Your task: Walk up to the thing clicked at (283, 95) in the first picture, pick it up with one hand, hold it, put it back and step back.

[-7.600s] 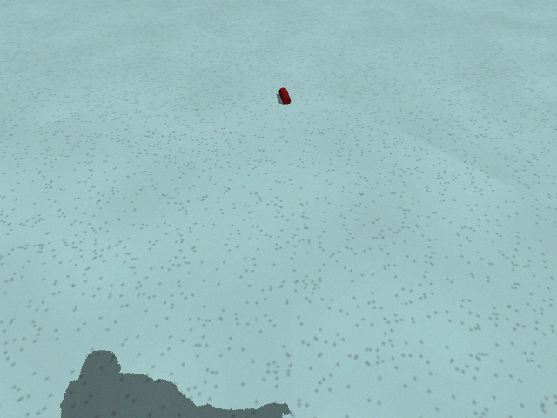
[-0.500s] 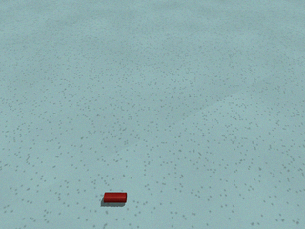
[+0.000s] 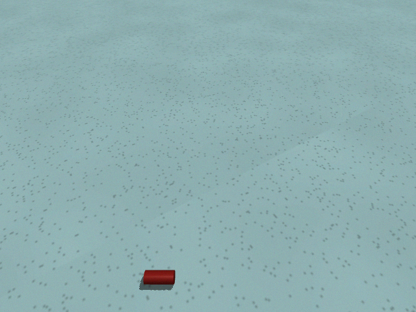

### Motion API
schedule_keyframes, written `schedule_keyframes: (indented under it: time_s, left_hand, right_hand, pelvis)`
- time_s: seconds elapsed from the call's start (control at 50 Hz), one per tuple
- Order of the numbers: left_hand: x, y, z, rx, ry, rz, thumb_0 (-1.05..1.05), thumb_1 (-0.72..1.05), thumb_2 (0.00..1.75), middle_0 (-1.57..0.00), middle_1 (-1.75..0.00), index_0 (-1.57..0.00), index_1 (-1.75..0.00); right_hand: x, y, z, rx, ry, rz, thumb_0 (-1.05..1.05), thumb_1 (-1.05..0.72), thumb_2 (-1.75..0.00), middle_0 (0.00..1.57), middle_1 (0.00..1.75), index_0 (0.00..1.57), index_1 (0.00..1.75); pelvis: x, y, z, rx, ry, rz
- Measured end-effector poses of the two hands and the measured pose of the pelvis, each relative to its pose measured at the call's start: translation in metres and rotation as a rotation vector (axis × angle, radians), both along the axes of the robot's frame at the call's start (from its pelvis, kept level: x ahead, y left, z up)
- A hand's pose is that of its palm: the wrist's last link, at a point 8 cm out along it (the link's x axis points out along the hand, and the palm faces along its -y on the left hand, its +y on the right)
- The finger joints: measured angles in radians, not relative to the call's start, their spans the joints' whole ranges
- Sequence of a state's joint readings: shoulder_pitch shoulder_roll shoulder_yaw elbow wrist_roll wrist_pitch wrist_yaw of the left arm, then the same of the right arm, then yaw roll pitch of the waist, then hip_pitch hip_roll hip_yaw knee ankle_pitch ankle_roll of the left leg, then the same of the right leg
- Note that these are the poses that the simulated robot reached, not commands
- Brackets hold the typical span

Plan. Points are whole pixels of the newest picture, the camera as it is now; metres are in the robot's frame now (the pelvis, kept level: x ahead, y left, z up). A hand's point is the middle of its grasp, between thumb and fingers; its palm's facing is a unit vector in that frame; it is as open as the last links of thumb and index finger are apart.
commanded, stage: stand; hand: left
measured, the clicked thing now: (159, 277) +0.42 +0.23 -0.75
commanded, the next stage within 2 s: none
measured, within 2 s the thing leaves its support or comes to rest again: neither
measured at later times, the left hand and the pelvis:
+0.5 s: hand out of the picture +0.09 +0.24 -0.15, palm faces -0.03 -0.94 -0.34, open 7.4 cm; pelvis +0.01 -0.01 +0.00, yaw +0 degrees
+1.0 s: hand out of the picture +0.09 +0.24 -0.15, palm faces -0.03 -0.94 -0.35, open 7.4 cm; pelvis +0.01 -0.01 +0.00, yaw -1 degrees
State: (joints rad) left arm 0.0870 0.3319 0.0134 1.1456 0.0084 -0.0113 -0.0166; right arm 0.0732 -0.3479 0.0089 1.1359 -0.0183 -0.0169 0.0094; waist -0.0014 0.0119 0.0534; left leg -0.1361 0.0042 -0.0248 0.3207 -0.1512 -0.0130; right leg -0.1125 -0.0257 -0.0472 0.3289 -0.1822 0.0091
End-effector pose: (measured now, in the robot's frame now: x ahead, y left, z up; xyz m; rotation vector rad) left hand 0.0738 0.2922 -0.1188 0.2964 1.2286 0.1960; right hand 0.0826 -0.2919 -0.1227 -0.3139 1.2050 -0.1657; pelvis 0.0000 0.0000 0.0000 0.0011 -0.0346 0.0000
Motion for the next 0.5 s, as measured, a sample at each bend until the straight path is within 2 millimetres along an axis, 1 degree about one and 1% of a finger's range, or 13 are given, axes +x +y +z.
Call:
schedule_keyframes:
  time_s: [0.2,0.5]
  left_hand:
    - [0.007,0.000,0.004,0.022,-0.001,-0.010,0.00,0.90,0.90,-0.21,-0.30,-0.20,-0.30]
    - [0.015,-0.008,0.003,0.016,-0.011,-0.024,0.00,0.90,0.90,-0.21,-0.30,-0.20,-0.30]
  right_hand:
    - [-0.004,-0.004,-0.003,0.007,0.023,-0.016,0.00,-0.90,-0.90,0.20,0.29,0.20,0.30]
    - [-0.007,-0.014,0.000,-0.007,0.029,-0.033,0.00,-0.90,-0.90,0.20,0.29,0.20,0.30]
  pelvis:
    - [0.005,-0.004,0.001,0.002,0.001,-0.003]
    - [0.009,-0.009,0.001,0.002,-0.002,-0.007]
